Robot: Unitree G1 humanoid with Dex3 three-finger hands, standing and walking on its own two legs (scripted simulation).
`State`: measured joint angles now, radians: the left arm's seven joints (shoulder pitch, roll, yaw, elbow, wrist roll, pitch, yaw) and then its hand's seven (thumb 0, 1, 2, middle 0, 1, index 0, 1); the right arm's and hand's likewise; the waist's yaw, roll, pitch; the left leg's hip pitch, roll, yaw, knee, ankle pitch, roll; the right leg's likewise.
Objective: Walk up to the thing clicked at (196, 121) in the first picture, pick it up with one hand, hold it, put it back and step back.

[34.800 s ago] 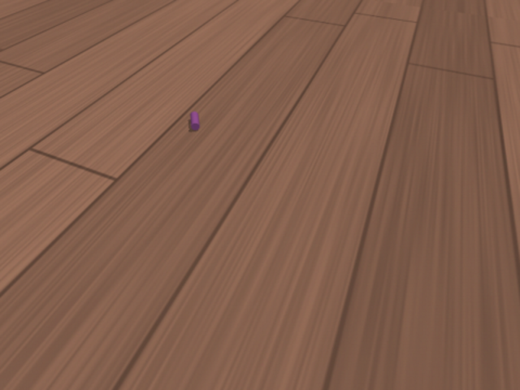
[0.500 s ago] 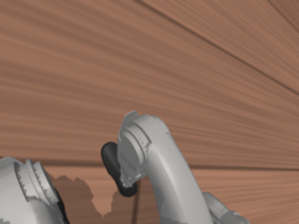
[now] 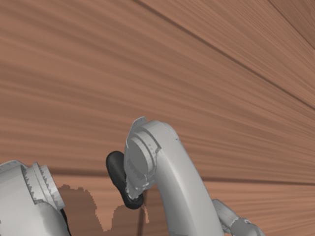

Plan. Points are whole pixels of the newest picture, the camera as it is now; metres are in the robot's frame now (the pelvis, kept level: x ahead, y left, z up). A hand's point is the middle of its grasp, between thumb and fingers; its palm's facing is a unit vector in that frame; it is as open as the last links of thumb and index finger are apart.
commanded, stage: close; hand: left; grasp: from above
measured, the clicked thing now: out of the picture +0.47 +0.36 -0.28
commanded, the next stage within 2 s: settle in 1.36 s
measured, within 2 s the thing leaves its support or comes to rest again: leaves its support in 1.78 s
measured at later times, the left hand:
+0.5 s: hand out of the picture +0.45 +0.34 -0.26, palm faces -0.45 -0.18 -0.87, open 11.0 cm
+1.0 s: hand out of the picture +0.45 +0.34 -0.26, palm faces -0.43 -0.17 -0.88, open 8.5 cm
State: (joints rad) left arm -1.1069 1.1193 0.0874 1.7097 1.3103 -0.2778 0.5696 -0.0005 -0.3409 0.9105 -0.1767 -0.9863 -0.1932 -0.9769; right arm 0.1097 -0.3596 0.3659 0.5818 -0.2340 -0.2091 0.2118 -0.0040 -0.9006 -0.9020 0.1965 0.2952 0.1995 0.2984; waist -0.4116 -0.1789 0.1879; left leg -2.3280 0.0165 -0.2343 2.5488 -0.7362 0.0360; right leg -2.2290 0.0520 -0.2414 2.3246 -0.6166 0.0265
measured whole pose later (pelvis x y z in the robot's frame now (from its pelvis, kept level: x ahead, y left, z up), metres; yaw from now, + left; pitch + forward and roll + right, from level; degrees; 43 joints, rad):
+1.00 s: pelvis +0.00 +0.00 +0.00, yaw +0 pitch +28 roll -16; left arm -1.12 1.14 0.09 1.72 1.29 -0.25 0.56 0.00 0.27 0.48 -0.61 -0.69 -0.66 -0.64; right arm 0.10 -0.36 0.39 0.58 -0.24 -0.22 0.21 0.00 -0.90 -0.90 0.20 0.29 0.20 0.30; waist -0.42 -0.18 0.21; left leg -2.33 0.02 -0.24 2.54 -0.74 0.04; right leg -2.23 0.06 -0.24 2.31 -0.61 0.03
